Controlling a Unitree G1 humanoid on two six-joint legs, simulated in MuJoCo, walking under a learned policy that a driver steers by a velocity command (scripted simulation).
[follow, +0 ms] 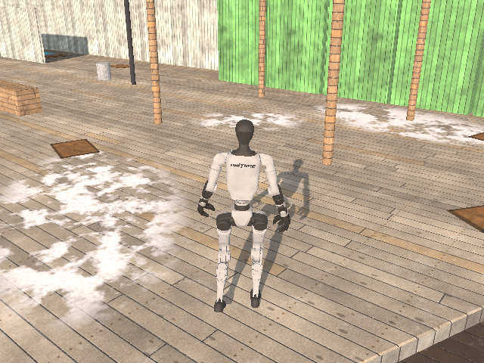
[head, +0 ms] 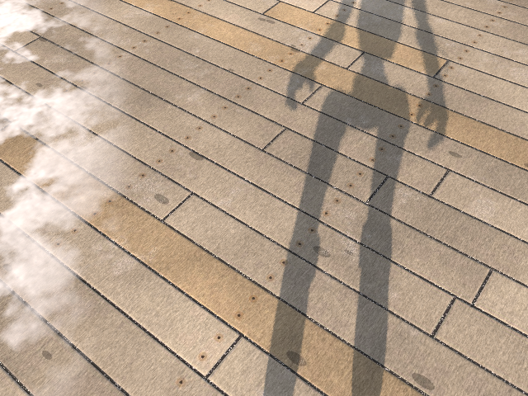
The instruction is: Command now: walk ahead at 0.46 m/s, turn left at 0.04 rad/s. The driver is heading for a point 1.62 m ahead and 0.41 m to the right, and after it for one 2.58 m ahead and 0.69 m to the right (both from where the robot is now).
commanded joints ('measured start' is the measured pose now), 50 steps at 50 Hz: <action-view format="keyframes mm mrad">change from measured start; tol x32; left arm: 1 121 122 30 -20 10 1 5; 23 376 1 -21 49 1 31 39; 44 -155 57 15 -132 -14 65 -19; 50 242 351 121 -69 -23 76 12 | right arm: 1 -112 -110 -25 -119 -8 -39 2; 17 -429 -25 4 -201 -4 -47 54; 23 73 -258 -76 -88 -36 -45 27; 50 -14 -7 -6 -46 -43 -30 -7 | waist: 1 72 -96 -2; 18 95 -93 88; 23 -47 247 -424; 42 -53 -4 110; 50 62 -315 -276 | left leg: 1 -479 104 -23 138 140 11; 18 -331 51 61 -532 445 17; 21 87 -9 104 -572 405 81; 23 790 426 -554 -588 226 295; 31 137 269 -51 -906 384 182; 43 371 292 233 -873 554 129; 47 421 284 290 -559 1090 81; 49 66 188 320 -16 690 -3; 50 -348 -31 164 293 -161 -58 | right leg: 1 378 -289 452 -329 -138 -172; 21 399 -203 119 4 765 -77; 23 -221 33 99 659 -293 19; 25 -379 -40 187 787 -265 21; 44 -317 -112 15 105 158 -1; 48 165 48 -75 23 74 -106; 50 728 -303 750 -138 -123 -356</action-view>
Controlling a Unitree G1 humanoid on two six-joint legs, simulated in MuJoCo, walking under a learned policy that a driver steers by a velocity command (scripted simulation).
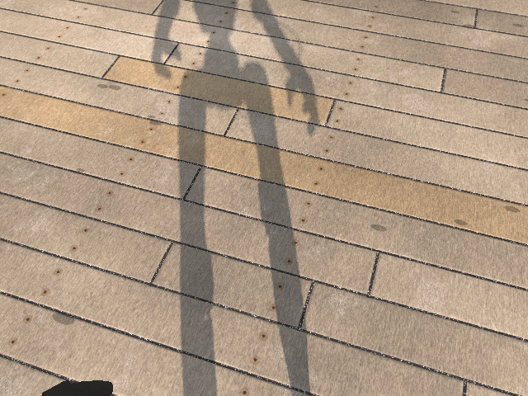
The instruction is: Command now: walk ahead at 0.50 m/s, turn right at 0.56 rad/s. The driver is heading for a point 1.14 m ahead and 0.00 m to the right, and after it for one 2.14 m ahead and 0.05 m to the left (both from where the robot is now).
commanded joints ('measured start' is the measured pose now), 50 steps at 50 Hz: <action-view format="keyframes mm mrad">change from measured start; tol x32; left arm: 1 335 251 80 -17 0 -20 10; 25 415 29 -2 36 4 -32 57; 45 -143 51 -9 -93 7 -74 8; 50 322 250 66 -2 46 -79 32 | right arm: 1 -54 -102 4 -147 7 -75 16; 19 -367 -80 15 -225 -8 -81 47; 25 119 -259 -54 -112 -28 -83 43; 50 118 -55 30 -59 -13 -27 9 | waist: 1 155 -132 -411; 20 114 -90 -33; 25 -16 308 -417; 45 -52 86 -5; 50 159 -90 -376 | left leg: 1 -745 -103 -315 687 -79 27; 15 -496 -54 -251 -129 650 -30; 21 -499 -65 -259 -236 482 59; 23 -237 -80 -229 -274 493 118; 25 380 272 -854 -321 285 355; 44 -22 126 -357 -533 571 230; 50 -429 -57 -268 229 460 87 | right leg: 1 898 -328 868 -362 -281 -301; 9 331 -149 356 -428 260 -196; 23 471 -124 333 -92 453 -51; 25 -54 106 189 533 -272 72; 27 -255 26 246 673 -343 70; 46 -30 -43 84 -147 106 77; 50 834 -305 383 -141 86 -93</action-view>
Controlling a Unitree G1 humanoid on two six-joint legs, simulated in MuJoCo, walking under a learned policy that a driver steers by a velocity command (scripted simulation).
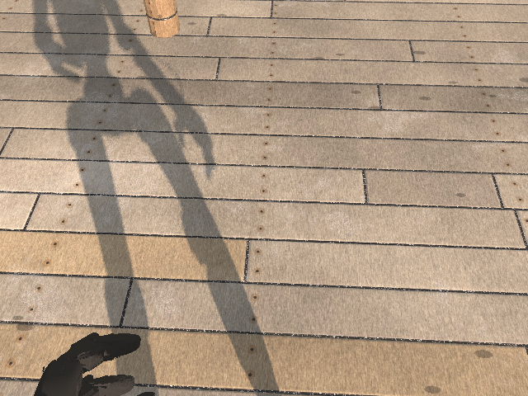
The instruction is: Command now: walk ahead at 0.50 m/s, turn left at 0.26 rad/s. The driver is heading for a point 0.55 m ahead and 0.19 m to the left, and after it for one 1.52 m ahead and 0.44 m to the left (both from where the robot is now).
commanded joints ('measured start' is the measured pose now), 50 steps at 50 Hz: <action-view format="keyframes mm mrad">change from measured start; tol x32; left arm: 1 433 274 96 32 14 7 15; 50 198 225 73 52 37 11 28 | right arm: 1 75 -16 16 -98 -2 -37 -1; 21 -403 -29 -12 -274 3 14 56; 26 26 -212 -110 -195 9 35 30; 50 95 -73 -32 -255 -8 42 -36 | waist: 1 198 -298 -447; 18 164 -24 68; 27 50 284 -256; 47 126 127 -111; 50 46 -310 -390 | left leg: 1 -645 -36 -64 698 -145 16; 15 -648 130 -24 343 497 -17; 25 -254 -52 161 101 293 141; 28 431 342 -811 -166 54 427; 38 -264 91 -158 -178 872 238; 47 -153 63 -349 99 579 115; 50 -526 -118 -166 706 -300 -32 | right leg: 1 905 -421 668 -124 -184 -255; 8 317 -245 132 -357 -9 -168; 20 528 -274 -156 -340 186 -130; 25 521 -236 -242 141 745 -55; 26 291 -194 -243 433 487 -7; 27 -172 16 -169 787 -466 61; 29 -366 -5 95 889 -450 24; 47 152 32 82 -92 132 35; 49 591 -320 395 -28 786 -160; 50 667 -456 676 -70 593 -308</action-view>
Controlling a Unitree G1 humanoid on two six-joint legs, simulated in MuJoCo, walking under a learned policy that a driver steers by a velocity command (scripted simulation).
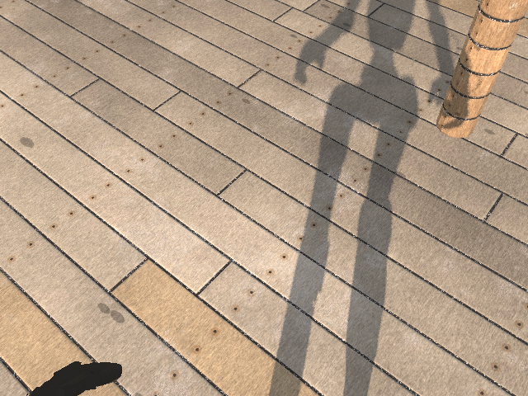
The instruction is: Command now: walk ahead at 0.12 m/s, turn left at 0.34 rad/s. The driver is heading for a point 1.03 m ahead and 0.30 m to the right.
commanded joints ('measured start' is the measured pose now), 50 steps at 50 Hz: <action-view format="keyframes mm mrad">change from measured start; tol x32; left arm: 1 128 132 37 -45 -15 11 1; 50 90 185 53 -113 -34 127 26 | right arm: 1 192 -120 -11 -29 7 -3 1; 50 -147 -59 -4 -48 -4 -32 24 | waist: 1 31 -181 -328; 17 38 217 -44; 30 71 124 -103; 32 66 -341 -161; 50 82 -167 -107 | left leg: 1 -320 55 -7 472 -139 -85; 22 192 417 50 -398 873 169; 30 83 383 215 -220 711 78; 33 -409 131 149 426 -202 -112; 50 -99 121 159 -156 199 -91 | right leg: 1 582 -443 592 -108 362 -295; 13 141 -171 334 -186 -201 -134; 18 -101 6 21 441 -486 36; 28 68 -38 -116 164 -271 61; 32 567 -392 471 -97 618 -266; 50 252 -209 396 -120 14 -203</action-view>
